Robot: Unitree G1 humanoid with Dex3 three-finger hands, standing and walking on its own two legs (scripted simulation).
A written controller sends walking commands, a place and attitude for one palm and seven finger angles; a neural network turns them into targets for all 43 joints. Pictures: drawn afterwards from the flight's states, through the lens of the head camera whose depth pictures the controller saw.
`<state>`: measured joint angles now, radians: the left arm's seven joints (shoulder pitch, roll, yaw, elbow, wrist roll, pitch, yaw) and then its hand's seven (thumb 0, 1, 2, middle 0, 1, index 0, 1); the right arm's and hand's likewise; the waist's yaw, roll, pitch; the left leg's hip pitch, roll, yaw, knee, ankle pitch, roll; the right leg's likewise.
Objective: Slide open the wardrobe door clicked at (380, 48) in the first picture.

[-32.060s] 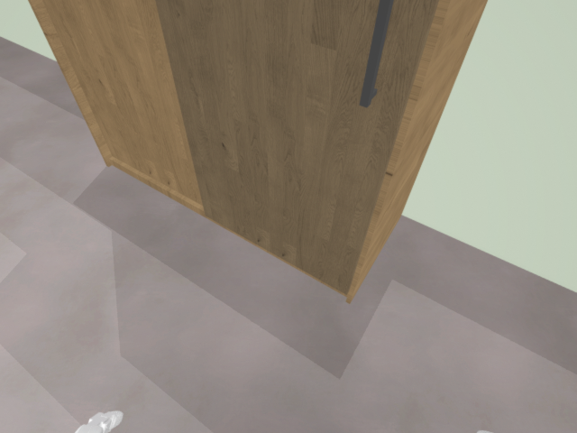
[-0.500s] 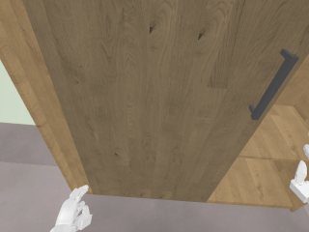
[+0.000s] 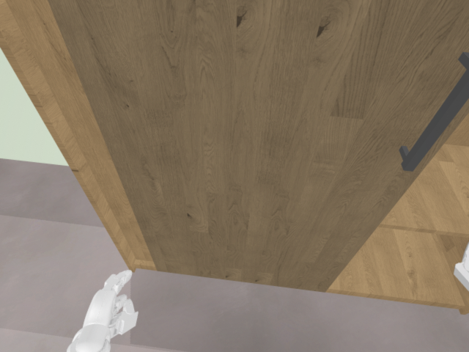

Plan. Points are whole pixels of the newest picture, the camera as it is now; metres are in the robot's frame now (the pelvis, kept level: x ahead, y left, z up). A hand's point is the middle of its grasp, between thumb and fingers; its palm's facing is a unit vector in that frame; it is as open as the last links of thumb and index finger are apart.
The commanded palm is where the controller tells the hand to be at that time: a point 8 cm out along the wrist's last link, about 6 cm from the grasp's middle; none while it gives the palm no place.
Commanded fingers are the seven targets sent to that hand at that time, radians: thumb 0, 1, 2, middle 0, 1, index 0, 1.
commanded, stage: step back with the hand held close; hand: right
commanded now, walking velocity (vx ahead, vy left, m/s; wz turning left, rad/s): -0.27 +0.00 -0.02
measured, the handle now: (434, 118) +0.46 -0.33 +0.19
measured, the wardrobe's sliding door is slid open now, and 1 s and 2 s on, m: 0.58 0.58 0.58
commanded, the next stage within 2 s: stop stepping back and stand still in 0.68 s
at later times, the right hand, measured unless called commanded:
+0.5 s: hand out of the picture +0.06 -0.33 +0.16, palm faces +0.49 +0.75 -0.44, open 7.4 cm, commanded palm +0.01 -0.37 +0.17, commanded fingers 0.00 -0.90 -0.90 0.20 0.30 0.20 0.30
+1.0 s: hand out of the picture -0.08 -0.44 +0.16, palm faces +0.56 +0.79 -0.23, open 7.4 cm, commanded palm -0.14 -0.45 +0.17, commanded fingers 0.00 -0.90 -0.90 0.20 0.30 0.20 0.30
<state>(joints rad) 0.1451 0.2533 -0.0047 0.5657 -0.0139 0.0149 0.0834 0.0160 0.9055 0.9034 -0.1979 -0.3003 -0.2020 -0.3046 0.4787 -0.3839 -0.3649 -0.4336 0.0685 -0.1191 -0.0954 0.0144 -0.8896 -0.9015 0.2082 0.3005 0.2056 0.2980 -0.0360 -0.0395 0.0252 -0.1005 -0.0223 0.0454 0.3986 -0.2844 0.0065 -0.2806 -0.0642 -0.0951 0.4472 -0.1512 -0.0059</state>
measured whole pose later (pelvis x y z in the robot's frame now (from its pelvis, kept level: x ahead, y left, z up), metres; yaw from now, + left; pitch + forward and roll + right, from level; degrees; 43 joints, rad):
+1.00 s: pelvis -0.27 -0.14 -0.03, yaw -3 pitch -4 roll +5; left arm 0.24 0.19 0.00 0.66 0.00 -0.13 0.08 0.02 0.90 0.90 -0.20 -0.30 -0.20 -0.30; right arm 0.33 -0.41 -0.42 -0.50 0.03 -0.22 -0.15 0.01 -0.88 -0.90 0.21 0.30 0.21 0.30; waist -0.05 0.06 0.02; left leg -0.39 -0.02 -0.02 0.87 -0.47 0.01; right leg -0.41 -0.01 0.01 0.76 -0.28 -0.06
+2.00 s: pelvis -0.37 -0.27 +0.00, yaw +0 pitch +0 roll +1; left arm 0.20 0.20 -0.02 0.63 0.00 -0.16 0.07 0.02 0.91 0.90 -0.20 -0.30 -0.20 -0.30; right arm 0.48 -0.38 -0.38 -0.47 0.02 -0.21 -0.15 0.02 -0.89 -0.90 0.21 0.30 0.21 0.30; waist 0.01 0.03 0.02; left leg -0.20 0.01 0.02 0.48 -0.27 -0.01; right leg -0.27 0.00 -0.05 0.50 -0.22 -0.03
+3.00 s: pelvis -0.39 -0.28 +0.00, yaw +0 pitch -1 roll +0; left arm 0.21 0.26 0.01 1.08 0.01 0.01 0.00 0.01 0.91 0.90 -0.20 -0.30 -0.20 -0.30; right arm 0.22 -0.29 0.00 1.11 -0.02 0.00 -0.01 0.01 -0.91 -0.90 0.20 0.30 0.20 0.30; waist 0.00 -0.05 0.03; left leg -0.18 0.02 0.02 0.42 -0.22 -0.02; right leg -0.25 0.02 -0.05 0.41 -0.15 -0.05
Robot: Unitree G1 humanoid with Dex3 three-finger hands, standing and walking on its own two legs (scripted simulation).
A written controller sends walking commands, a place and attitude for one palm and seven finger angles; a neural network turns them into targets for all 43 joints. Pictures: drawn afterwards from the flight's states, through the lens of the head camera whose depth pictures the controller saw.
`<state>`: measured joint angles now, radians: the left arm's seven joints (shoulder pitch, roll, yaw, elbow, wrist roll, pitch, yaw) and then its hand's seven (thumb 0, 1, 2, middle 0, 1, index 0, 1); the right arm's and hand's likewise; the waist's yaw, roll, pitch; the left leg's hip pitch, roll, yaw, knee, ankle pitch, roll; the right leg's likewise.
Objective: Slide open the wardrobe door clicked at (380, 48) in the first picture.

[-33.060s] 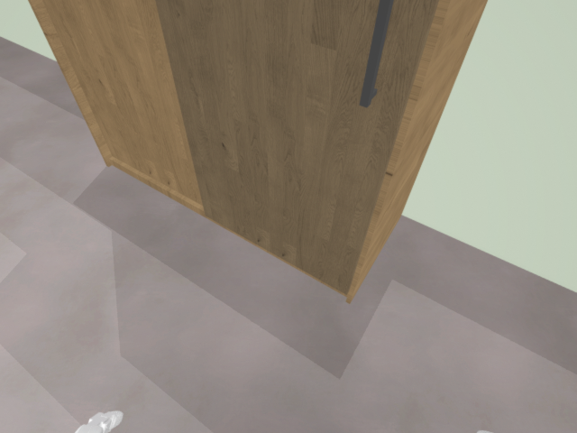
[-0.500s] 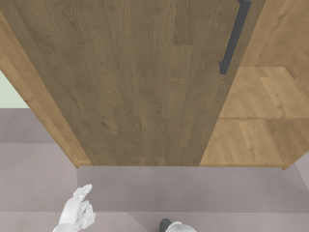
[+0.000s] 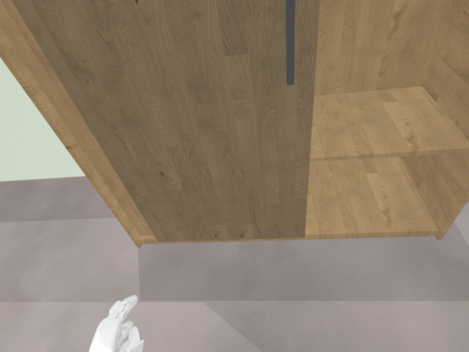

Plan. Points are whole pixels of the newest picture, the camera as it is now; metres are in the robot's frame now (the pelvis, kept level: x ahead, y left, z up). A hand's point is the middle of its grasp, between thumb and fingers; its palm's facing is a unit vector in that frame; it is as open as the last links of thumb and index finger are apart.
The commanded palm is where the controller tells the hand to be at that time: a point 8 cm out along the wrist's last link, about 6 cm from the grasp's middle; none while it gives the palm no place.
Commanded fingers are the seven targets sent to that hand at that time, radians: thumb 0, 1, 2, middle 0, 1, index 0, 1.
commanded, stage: stop stepping back and stand still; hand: right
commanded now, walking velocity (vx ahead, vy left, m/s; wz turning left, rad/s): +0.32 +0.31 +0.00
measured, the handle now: (289, 37) +0.73 -0.15 +0.22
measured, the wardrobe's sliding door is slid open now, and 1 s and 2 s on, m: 0.58 0.58 0.58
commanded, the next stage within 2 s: let the arm hang, fingers relaxed in 1.14 s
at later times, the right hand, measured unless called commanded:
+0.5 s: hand out of the picture +0.12 -0.37 +0.19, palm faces +0.47 +0.83 -0.29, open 7.5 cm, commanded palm +0.05 -0.40 +0.20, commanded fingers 0.00 -0.90 -0.90 0.20 0.30 0.20 0.30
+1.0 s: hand out of the picture +0.13 -0.38 +0.18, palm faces +0.36 +0.84 -0.41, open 7.5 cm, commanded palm +0.06 -0.43 +0.20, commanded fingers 0.00 -0.90 -0.90 0.20 0.30 0.20 0.30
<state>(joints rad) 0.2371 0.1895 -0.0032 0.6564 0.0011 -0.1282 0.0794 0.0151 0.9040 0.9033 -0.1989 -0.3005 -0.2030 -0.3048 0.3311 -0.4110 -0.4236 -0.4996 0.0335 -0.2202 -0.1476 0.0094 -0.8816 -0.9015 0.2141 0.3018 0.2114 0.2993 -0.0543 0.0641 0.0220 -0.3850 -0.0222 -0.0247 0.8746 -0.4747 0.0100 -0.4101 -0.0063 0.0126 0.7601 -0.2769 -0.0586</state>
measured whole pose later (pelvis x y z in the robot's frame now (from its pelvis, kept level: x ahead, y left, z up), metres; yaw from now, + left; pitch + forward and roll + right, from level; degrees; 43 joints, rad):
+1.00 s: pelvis -0.10 -0.13 +0.03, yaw +3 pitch +0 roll +1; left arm 0.20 0.20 -0.02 0.63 0.00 -0.16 0.07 0.02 0.91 0.90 -0.20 -0.30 -0.20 -0.30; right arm 0.48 -0.38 -0.38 -0.47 0.02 -0.21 -0.15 0.02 -0.89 -0.90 0.21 0.30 0.21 0.30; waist 0.01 0.03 0.02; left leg -0.20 0.01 0.02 0.48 -0.27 -0.01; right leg -0.27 0.00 -0.05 0.50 -0.22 -0.03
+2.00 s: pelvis -0.12 -0.14 +0.03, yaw +3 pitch -1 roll +0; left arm 0.21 0.26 0.01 1.08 0.01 0.01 0.00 0.01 0.91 0.90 -0.20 -0.30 -0.20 -0.30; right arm 0.22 -0.29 0.00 1.11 -0.02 0.00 -0.01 0.01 -0.91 -0.90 0.20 0.30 0.20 0.30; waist 0.00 -0.05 0.03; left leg -0.18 0.02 0.02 0.42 -0.22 -0.02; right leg -0.25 0.02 -0.05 0.41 -0.15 -0.05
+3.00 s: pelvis -0.07 -0.13 +0.04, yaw +3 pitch -1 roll +0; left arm 0.08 0.33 0.00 1.12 0.01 -0.01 0.00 0.01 0.91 0.90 -0.20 -0.30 -0.20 -0.30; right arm 0.10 -0.33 0.01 1.12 -0.01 -0.02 0.00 0.01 -0.90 -0.90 0.20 0.30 0.20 0.30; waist 0.00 0.00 0.05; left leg -0.07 0.01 0.03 0.29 -0.22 0.00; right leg -0.13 0.01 -0.04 0.30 -0.16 -0.02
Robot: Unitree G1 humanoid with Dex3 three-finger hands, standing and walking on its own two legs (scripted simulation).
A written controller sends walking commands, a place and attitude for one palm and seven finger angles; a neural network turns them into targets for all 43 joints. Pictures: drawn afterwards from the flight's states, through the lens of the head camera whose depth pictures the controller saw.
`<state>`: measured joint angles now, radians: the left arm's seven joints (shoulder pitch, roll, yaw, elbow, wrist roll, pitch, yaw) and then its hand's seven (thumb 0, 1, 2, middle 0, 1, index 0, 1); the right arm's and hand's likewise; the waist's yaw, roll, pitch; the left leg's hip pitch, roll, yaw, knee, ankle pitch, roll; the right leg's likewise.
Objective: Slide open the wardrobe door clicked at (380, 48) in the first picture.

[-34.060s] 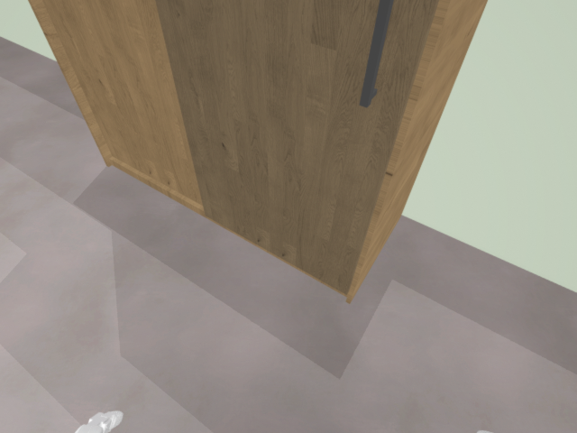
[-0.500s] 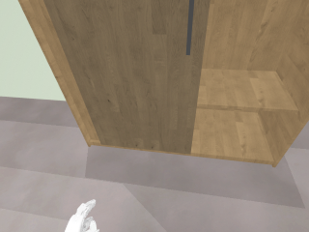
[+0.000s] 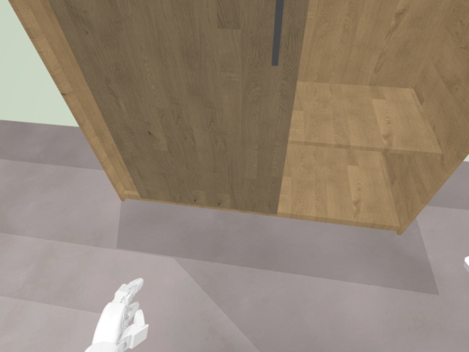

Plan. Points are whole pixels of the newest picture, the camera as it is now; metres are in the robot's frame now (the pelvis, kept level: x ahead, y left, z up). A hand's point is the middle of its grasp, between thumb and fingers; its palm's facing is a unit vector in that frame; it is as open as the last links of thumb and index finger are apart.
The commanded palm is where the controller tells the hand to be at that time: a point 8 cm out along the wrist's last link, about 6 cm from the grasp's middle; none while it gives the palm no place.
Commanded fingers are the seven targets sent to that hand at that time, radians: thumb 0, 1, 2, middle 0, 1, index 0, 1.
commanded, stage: stop stepping back and stand still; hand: right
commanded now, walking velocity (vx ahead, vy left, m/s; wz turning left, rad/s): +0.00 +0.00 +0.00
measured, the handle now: (278, 20) +0.83 -0.06 +0.19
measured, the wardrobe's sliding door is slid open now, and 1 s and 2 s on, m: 0.58 0.58 0.58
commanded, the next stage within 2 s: let the arm hang, fingers relaxed in 0.14 s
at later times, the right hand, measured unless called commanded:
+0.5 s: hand out of the picture +0.09 -0.18 -0.15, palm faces -0.06 +0.97 -0.23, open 7.4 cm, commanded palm none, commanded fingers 0.00 -0.90 -0.90 0.20 0.30 0.20 0.30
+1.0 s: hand out of the picture +0.01 -0.25 -0.15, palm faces -0.01 +0.94 -0.34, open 7.4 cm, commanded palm none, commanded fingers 0.00 -0.90 -0.90 0.20 0.30 0.20 0.30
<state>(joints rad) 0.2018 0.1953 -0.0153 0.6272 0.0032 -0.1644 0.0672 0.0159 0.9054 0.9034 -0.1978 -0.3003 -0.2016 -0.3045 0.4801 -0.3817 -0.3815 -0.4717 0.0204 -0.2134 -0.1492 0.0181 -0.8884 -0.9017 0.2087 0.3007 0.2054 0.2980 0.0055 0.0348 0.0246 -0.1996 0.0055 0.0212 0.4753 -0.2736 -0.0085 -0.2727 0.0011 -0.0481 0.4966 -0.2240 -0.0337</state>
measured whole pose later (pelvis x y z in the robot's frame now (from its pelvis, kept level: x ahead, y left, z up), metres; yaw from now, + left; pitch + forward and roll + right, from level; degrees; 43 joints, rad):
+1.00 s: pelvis -0.02 -0.01 +0.00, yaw +0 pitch -1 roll +0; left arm 0.21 0.26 0.01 1.08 0.01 0.01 0.00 0.01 0.91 0.90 -0.20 -0.30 -0.20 -0.30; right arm 0.22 -0.29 0.00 1.11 -0.02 0.00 -0.01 0.01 -0.91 -0.90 0.20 0.30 0.20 0.30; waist 0.00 -0.05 0.03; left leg -0.18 0.02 0.02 0.42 -0.22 -0.02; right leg -0.25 0.02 -0.05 0.41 -0.15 -0.05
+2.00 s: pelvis +0.02 +0.01 +0.01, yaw +0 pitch -1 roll +0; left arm 0.08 0.33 0.00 1.12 0.01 -0.01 0.00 0.01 0.91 0.90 -0.20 -0.30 -0.20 -0.30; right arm 0.10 -0.33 0.01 1.12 -0.01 -0.02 0.00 0.01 -0.90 -0.90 0.20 0.30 0.20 0.30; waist 0.00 0.00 0.05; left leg -0.07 0.01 0.03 0.29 -0.22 0.00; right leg -0.13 0.01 -0.04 0.30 -0.16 -0.02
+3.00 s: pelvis +0.01 +0.02 +0.01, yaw +1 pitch -2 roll +0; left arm 0.10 0.34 0.00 1.13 0.01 0.00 0.00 0.01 0.91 0.90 -0.20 -0.30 -0.20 -0.30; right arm 0.11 -0.33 0.01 1.13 -0.01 -0.02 0.00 0.01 -0.90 -0.90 0.20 0.30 0.20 0.30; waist 0.01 0.00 0.06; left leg -0.05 -0.02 0.02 0.27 -0.19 0.02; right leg -0.12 -0.01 -0.05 0.29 -0.14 0.00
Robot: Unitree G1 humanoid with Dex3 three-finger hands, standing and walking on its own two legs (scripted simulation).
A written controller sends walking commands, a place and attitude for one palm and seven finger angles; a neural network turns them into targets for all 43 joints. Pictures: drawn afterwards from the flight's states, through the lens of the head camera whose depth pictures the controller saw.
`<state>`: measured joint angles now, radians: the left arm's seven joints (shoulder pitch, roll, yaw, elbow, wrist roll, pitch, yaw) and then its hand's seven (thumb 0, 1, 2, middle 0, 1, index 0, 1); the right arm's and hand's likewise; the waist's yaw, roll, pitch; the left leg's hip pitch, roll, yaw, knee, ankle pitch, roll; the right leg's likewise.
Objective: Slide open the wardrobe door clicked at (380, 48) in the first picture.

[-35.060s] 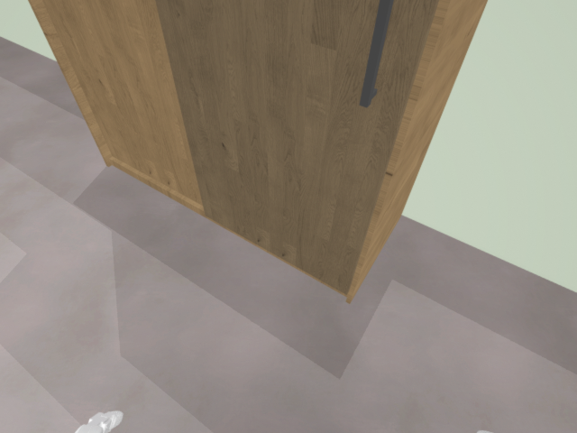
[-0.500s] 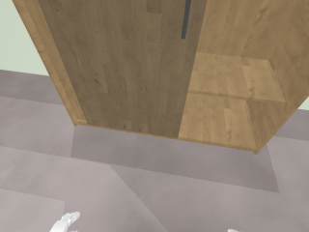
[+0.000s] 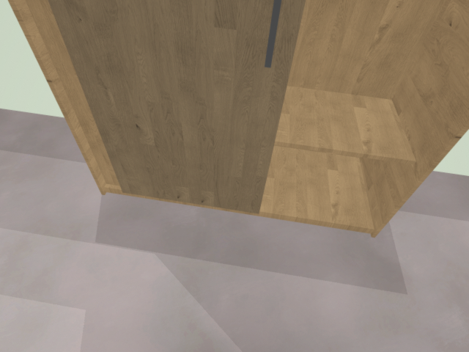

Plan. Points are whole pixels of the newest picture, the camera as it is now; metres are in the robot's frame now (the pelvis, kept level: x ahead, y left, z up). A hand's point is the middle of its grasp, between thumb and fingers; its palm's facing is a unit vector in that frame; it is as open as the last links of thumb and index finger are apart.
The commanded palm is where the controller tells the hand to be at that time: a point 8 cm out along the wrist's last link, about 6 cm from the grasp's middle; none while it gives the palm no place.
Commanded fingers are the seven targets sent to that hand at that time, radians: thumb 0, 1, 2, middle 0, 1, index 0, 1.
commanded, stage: let the arm hang, fingers relaxed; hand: right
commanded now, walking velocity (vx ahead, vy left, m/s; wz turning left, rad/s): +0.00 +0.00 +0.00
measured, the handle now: (274, 24) +0.85 -0.05 +0.19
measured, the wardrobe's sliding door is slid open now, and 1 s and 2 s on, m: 0.58 0.58 0.58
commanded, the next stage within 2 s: look to check the result in 0.34 s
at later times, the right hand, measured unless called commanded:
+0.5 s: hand out of the picture +0.09 -0.23 -0.16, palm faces -0.05 +0.95 -0.30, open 7.4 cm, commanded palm none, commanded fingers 0.00 -0.90 -0.90 0.20 0.30 0.20 0.30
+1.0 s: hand out of the picture +0.12 -0.23 -0.15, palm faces -0.04 +0.94 -0.33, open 7.4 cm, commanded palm none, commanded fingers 0.00 -0.90 -0.90 0.20 0.30 0.20 0.30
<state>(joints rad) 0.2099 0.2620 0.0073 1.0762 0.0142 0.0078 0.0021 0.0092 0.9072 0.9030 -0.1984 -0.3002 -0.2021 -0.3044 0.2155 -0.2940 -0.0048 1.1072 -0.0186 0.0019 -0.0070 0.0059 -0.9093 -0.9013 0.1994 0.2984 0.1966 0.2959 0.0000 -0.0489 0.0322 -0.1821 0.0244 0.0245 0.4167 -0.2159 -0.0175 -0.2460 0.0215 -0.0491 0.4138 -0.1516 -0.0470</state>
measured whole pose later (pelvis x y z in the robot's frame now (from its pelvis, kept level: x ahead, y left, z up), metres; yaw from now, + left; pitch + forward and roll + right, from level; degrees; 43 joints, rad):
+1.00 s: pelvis +0.04 +0.01 +0.01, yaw +0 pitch -1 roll +0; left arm 0.08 0.33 0.00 1.12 0.01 -0.01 0.00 0.01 0.91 0.90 -0.20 -0.30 -0.20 -0.30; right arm 0.10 -0.33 0.01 1.12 -0.01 -0.02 0.00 0.01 -0.90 -0.90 0.20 0.30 0.20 0.30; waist 0.00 0.00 0.05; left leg -0.07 0.01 0.03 0.29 -0.22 0.00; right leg -0.13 0.01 -0.04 0.30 -0.16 -0.02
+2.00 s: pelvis +0.03 +0.03 +0.01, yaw +1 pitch -2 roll +0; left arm 0.10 0.34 0.00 1.13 0.01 0.00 0.00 0.01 0.91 0.90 -0.20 -0.30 -0.20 -0.30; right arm 0.11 -0.33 0.01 1.13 -0.01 -0.02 0.00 0.01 -0.90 -0.90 0.20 0.30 0.20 0.30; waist 0.01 0.00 0.06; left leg -0.05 -0.02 0.02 0.27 -0.19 0.02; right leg -0.12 -0.01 -0.05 0.29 -0.14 0.00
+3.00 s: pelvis +0.04 +0.02 +0.01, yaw +1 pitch -1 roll +0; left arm 0.09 0.34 0.00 1.13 0.01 -0.01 0.00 0.01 0.91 0.90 -0.20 -0.30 -0.20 -0.30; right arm 0.11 -0.33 0.01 1.13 -0.01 -0.02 0.00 0.01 -0.90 -0.90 0.20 0.30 0.20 0.30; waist 0.01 0.00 0.06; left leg -0.05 -0.01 0.02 0.27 -0.20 0.01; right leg -0.11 -0.01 -0.05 0.28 -0.15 -0.01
